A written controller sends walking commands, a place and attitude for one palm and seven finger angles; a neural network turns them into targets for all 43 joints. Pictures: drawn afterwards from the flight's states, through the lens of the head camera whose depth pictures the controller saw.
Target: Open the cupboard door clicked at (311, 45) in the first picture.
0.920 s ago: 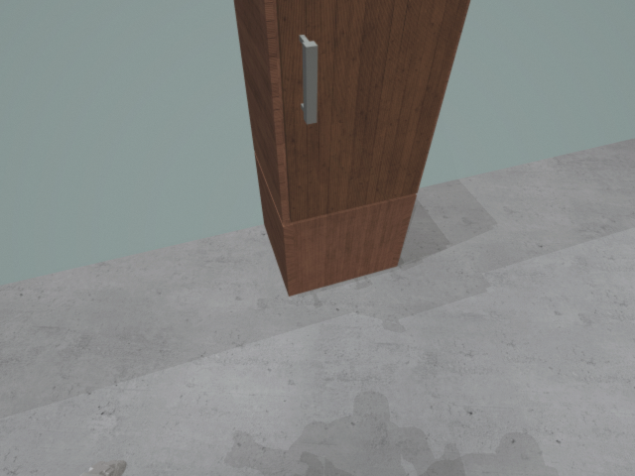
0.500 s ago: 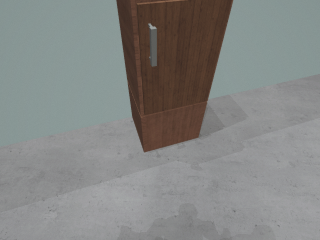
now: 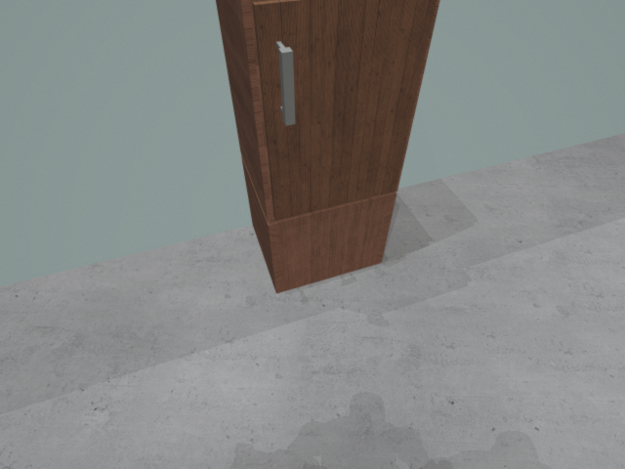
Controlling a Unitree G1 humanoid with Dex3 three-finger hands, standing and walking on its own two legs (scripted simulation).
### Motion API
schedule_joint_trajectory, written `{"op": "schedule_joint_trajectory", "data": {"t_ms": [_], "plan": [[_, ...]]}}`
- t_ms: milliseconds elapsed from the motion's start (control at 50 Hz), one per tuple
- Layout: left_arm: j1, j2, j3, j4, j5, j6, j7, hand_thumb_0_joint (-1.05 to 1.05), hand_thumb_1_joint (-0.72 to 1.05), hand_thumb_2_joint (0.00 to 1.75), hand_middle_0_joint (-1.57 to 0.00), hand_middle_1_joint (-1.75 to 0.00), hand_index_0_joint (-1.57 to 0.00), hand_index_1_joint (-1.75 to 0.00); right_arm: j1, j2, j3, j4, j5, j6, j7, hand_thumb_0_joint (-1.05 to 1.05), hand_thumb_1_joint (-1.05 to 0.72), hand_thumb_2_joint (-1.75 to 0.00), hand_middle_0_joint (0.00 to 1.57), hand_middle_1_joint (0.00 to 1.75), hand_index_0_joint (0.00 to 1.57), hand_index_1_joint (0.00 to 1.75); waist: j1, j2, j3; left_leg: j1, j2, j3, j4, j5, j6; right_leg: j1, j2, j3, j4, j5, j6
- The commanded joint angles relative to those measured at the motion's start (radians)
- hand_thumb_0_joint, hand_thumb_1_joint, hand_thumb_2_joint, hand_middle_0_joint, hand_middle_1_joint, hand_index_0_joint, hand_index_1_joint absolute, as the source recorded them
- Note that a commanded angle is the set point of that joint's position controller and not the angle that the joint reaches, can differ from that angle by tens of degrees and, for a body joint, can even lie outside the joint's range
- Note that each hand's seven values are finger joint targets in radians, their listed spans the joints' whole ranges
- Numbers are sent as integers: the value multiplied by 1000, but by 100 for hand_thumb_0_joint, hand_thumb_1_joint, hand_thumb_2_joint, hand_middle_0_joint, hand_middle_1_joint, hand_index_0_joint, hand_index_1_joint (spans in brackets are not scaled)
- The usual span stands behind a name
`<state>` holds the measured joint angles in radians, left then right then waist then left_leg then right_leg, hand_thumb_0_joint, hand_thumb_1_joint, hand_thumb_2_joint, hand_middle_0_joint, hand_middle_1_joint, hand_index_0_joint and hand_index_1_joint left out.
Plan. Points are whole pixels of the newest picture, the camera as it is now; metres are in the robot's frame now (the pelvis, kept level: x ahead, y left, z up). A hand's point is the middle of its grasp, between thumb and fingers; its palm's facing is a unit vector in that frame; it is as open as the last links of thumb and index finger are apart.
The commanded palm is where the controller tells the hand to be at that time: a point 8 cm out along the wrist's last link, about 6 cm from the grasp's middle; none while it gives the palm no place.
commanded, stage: look at it before walking up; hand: left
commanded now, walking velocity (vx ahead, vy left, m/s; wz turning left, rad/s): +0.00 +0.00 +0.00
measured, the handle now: (284, 84) +0.85 +0.11 +0.09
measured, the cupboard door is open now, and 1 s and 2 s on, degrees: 0 0 0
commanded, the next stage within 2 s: walk to a spot facing it in 0.62 s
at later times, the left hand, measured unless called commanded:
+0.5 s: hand out of the picture +0.08 +0.25 -0.15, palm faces -0.02 -0.94 -0.33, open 7.4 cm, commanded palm none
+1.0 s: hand out of the picture +0.07 +0.22 -0.17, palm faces -0.10 -0.95 -0.30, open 7.4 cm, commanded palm none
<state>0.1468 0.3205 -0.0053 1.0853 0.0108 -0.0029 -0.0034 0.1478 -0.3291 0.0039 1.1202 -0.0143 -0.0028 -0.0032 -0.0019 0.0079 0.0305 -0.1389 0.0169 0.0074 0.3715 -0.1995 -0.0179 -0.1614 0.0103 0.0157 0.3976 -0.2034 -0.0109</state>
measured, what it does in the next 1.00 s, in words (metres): stands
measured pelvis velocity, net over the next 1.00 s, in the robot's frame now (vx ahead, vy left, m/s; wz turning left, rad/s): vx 0.00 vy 0.00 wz -0.13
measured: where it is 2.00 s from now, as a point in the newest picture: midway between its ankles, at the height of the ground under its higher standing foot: outside the picture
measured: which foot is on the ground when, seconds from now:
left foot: down 0.00-1.00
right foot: down 0.00-1.00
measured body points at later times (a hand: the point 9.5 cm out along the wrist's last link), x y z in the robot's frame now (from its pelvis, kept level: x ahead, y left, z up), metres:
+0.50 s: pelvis +0.01 +0.00 +0.00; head +0.01 +0.00 +0.45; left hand +0.08 +0.30 -0.13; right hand +0.08 -0.29 -0.13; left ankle +0.00 +0.13 -0.74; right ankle +0.01 -0.11 -0.74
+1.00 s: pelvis +0.00 +0.00 -0.01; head +0.02 -0.01 +0.44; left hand +0.07 +0.27 -0.15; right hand +0.06 -0.27 -0.16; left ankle +0.00 +0.13 -0.75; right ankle +0.00 -0.10 -0.74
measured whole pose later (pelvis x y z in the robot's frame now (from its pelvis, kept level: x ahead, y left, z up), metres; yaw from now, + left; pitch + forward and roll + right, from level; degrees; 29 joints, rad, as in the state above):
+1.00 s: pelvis +0.00 +0.00 -0.01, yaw -8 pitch -1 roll +2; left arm 0.20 0.28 0.03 1.00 0.02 0.06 -0.01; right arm 0.13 -0.25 -0.02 1.00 -0.02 0.02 -0.02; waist 0.03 -0.02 0.07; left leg -0.19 0.04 0.13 0.50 -0.29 -0.02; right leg -0.32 0.02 0.07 0.68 -0.33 0.00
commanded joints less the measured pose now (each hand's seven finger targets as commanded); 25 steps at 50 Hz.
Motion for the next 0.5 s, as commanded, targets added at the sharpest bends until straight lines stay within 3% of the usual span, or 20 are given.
{"op": "schedule_joint_trajectory", "data": {"t_ms": [0,200,400,480], "plan": [[-40,206,41,-64,1,-25,17,0,90,90,-20,-30,-20,-30,-47,-190,-37,-59,2,-29,-11,0,-90,-90,20,30,20,30,0,-14,-48,6,93,-84,-59,58,37,-18,-121,119,-88,51,-22],[-46,208,43,-67,2,-24,16,0,90,90,-20,-30,-20,-30,-54,-193,-38,-61,3,-30,-11,0,-90,-90,20,30,20,30,0,-16,-42,10,98,-84,-64,68,38,-18,-118,114,-88,70,-20],[-43,213,43,-64,1,-28,17,0,90,90,-20,-30,-20,-30,-63,-200,-38,-64,5,-33,-13,0,-90,-90,20,30,20,30,1,-13,-76,42,104,-79,-58,140,38,16,-123,106,-76,174,-20],[-42,213,42,-60,2,-25,16,0,90,90,-20,-30,-20,-30,-70,-202,-37,-64,5,-31,-13,0,-90,-90,20,30,20,30,2,1,-54,37,105,-79,-69,114,38,3,-120,107,-84,141,-18]]}}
